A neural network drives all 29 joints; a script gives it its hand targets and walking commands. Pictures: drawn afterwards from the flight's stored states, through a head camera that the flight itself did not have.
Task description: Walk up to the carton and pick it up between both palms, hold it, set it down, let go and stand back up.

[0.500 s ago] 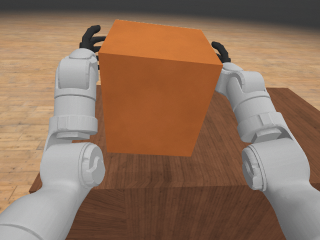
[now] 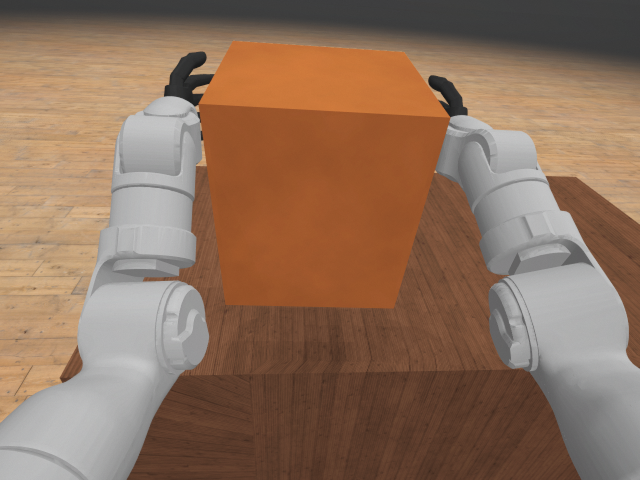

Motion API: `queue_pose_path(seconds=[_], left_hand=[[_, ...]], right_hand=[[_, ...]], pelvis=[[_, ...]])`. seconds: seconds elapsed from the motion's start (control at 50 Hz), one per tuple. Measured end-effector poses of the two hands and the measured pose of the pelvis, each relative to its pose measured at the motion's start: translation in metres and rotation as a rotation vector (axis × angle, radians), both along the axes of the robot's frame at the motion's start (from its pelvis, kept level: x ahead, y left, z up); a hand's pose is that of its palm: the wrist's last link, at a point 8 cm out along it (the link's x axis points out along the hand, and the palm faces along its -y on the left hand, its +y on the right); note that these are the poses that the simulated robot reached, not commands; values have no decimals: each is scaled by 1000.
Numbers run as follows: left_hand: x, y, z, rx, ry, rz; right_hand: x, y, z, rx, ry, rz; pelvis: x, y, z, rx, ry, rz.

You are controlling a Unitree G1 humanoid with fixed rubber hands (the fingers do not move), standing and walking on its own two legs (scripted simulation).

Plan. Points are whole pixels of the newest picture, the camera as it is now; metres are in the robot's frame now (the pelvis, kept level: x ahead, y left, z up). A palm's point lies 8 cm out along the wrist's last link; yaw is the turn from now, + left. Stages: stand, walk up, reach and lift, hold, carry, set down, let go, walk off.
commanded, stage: hold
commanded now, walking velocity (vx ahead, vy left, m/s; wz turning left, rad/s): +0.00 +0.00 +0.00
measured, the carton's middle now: (315, 177) +0.38 +0.00 +0.26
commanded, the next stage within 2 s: none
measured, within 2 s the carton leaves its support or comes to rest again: neither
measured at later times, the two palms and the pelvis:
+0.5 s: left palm (181, 114) +0.38 +0.15 +0.33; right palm (448, 136) +0.37 -0.15 +0.32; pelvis +0.00 +0.00 +0.00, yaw +0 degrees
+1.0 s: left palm (181, 116) +0.38 +0.15 +0.33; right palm (448, 136) +0.37 -0.15 +0.32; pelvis +0.00 +0.00 +0.00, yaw +0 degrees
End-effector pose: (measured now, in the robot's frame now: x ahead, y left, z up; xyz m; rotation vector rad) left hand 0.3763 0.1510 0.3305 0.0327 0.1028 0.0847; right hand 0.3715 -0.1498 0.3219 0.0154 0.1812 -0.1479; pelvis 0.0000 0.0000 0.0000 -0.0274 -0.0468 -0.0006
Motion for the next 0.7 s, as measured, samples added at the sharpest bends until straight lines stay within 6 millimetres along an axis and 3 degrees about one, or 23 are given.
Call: queue_pose_path(seconds=[0.7], left_hand=[[0,0,2,-4,3,5]], right_hand=[[0,0,1,-3,2,5]], pelvis=[[-1,-2,0,0,4,5]])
